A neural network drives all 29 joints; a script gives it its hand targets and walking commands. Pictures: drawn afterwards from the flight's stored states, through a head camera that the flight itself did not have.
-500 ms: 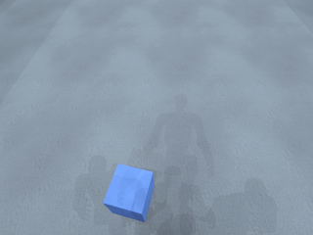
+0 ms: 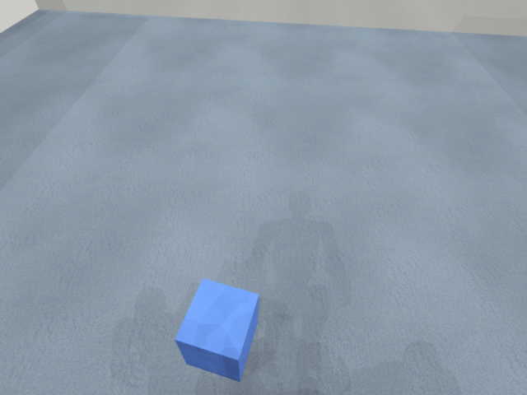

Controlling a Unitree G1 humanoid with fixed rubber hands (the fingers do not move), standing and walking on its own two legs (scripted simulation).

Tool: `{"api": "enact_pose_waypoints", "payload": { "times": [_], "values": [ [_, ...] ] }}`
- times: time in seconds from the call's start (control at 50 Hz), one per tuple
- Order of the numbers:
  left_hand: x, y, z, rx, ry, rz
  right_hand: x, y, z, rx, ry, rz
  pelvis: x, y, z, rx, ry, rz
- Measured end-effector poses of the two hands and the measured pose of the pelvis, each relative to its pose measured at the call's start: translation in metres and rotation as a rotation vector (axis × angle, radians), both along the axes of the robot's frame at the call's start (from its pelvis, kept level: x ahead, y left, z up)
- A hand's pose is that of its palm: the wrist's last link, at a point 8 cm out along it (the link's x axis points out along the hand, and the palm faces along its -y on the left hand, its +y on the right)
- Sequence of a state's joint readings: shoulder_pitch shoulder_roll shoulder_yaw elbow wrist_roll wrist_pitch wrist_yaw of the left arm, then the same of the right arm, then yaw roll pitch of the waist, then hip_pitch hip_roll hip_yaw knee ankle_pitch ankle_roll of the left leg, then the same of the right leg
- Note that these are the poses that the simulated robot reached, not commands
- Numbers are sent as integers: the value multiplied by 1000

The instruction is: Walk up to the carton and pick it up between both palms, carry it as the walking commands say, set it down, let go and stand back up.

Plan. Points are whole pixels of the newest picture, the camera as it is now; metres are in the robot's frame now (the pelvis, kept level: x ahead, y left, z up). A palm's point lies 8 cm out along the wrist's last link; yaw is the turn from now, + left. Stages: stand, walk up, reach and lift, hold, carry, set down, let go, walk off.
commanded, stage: walk up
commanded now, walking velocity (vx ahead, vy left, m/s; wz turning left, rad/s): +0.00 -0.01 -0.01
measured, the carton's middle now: (221, 330) +0.45 +0.14 -0.64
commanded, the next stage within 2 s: none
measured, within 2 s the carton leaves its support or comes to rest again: neither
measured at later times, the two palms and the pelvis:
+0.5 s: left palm out of the picture +0.03 +0.28 -0.12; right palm out of the picture +0.07 -0.24 -0.12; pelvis +0.00 +0.02 +0.01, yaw +0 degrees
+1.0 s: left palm (38, 394) +0.17 +0.38 -0.15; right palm out of the picture +0.09 -0.11 -0.12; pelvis +0.08 +0.15 -0.01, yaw -8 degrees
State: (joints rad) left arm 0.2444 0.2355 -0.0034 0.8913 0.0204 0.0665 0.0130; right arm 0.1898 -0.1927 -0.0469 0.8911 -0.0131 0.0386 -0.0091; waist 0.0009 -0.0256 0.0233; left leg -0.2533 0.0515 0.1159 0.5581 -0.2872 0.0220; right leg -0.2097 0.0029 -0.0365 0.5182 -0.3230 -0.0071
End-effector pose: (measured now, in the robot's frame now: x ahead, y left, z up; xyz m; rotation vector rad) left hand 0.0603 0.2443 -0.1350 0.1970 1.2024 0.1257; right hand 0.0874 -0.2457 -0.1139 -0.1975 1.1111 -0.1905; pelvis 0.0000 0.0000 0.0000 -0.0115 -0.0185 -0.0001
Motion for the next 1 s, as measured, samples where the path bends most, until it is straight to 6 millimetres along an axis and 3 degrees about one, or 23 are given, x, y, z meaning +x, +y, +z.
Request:
{"api": "enact_pose_waypoints", "payload": {
  "times": [0.18,0.36,0.42,0.5,0.6,0.68,0.74,0.86,1.0],
  "values": [
    [0,-26,9,-25,-36,5,-24,0,-11,45,60,-20,-4,-7,4,1,2,-3],
    [3,-25,8,-36,-44,0,-39,3,-13,41,101,-33,-2,-4,5,-2,7,-3],
    [-6,-9,11,14,-24,15,-36,3,-13,33,122,-15,-3,1,5,0,7,-6],
    [-27,32,19,93,51,28,-22,10,-8,28,121,27,-2,17,7,13,14,1],
    [-36,86,24,149,129,18,4,35,-3,19,88,70,6,49,7,19,28,-8],
    [-15,129,11,159,154,-33,18,65,-4,-2,47,51,19,84,-4,-3,37,-43],
    [12,146,6,144,151,-81,10,87,0,-2,67,-6,30,104,-2,-4,26,-64],
    [61,153,-3,89,123,-134,0,116,5,-14,101,-103,57,130,0,-33,21,-88],
    [105,141,-13,36,99,-168,2,140,-10,12,140,-184,83,147,-6,-17,44,-144]
  ]
}}
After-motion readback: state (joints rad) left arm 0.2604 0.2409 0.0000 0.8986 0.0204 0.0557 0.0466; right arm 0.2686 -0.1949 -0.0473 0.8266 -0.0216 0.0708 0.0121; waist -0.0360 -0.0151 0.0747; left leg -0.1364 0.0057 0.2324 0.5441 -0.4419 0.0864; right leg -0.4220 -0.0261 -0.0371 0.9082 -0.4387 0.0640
